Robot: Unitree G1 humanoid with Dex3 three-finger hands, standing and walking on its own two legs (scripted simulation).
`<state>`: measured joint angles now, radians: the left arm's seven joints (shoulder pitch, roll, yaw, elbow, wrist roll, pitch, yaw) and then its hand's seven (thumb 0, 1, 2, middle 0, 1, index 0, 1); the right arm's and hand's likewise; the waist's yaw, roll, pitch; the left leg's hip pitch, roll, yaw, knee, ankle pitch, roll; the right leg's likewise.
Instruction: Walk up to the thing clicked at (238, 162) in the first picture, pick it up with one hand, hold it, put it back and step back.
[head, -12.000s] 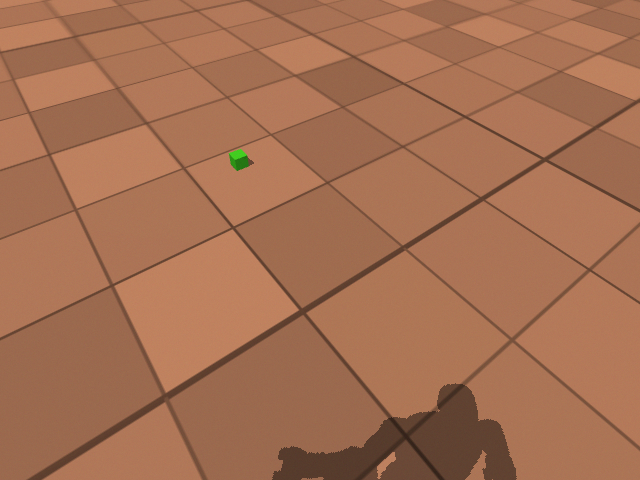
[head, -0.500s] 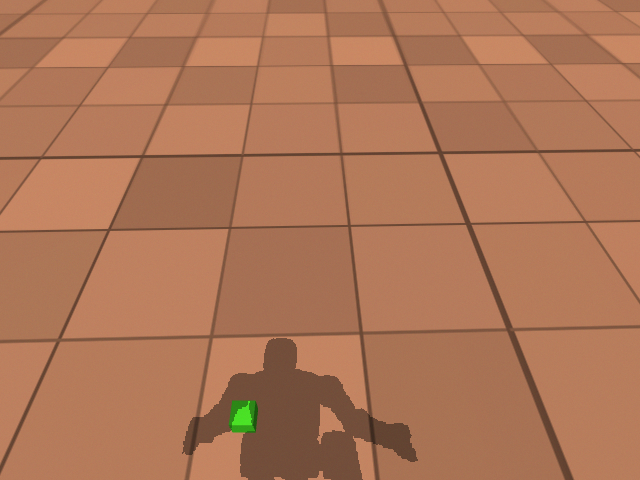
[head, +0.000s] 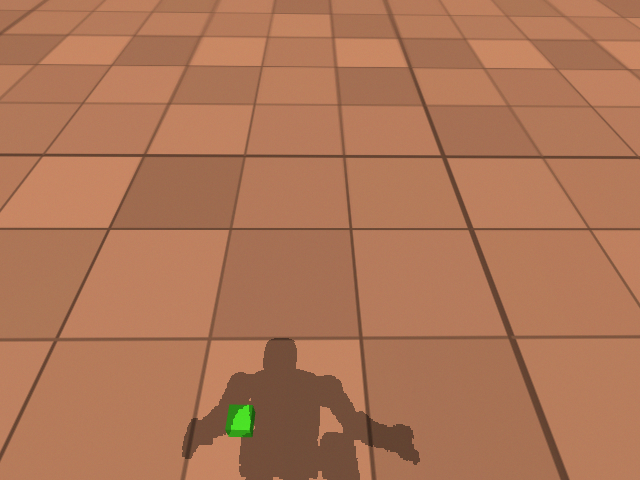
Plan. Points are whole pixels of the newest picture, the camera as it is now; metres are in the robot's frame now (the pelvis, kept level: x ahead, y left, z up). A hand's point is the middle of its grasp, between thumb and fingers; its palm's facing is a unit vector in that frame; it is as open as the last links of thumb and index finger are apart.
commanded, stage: walk up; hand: left
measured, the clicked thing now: (240, 420) +0.43 +0.25 -0.74
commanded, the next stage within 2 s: stand in 0.80 s
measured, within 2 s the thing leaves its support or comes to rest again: neither
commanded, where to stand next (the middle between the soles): +0.05 +0.00 m, yaw +1 degrees
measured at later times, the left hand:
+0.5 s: hand out of the picture +0.09 +0.25 -0.15, palm faces +0.03 -0.94 -0.33, open 7.4 cm
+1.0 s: hand out of the picture +0.07 +0.25 -0.15, palm faces -0.01 -0.94 -0.34, open 7.4 cm
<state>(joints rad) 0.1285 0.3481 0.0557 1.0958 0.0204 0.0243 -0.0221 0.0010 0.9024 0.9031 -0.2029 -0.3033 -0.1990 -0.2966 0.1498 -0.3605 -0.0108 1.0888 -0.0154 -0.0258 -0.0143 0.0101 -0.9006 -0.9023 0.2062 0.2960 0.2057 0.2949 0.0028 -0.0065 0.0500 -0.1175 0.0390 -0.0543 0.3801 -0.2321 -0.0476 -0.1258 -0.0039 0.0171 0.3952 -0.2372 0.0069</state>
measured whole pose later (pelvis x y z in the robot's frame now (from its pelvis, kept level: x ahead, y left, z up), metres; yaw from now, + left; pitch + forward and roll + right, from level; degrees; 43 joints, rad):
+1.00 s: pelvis -0.01 +0.00 +0.00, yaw +0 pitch -3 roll +0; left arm 0.11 0.35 0.02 1.10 0.01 0.00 -0.01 0.00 0.90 0.90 -0.20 -0.30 -0.20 -0.30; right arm 0.13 -0.35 0.01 1.08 -0.01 -0.01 0.00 0.01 -0.90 -0.90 0.21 0.30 0.21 0.29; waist 0.00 0.00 0.07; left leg -0.10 0.04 -0.05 0.35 -0.21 -0.05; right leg -0.11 0.00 0.02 0.36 -0.21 0.01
